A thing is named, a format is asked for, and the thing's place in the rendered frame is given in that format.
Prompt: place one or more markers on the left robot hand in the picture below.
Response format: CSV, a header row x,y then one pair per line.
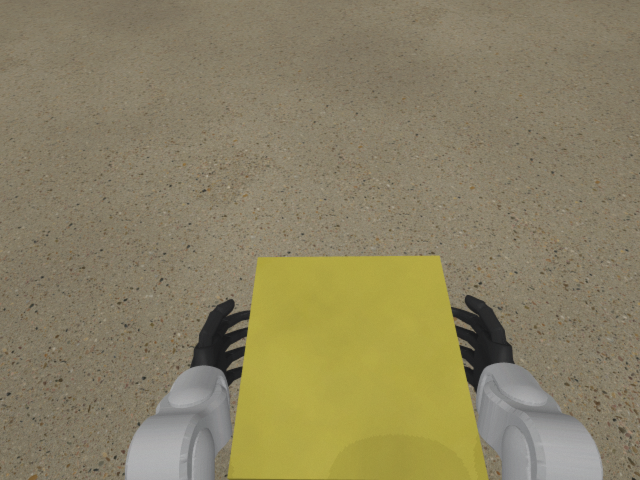
x,y
213,342

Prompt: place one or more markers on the robot right forearm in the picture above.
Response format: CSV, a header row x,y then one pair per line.
x,y
525,426

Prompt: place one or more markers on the carton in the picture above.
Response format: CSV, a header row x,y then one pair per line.
x,y
353,371

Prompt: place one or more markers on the robot left forearm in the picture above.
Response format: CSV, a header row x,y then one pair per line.
x,y
191,425

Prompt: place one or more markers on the right robot hand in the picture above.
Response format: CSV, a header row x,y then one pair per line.
x,y
489,341

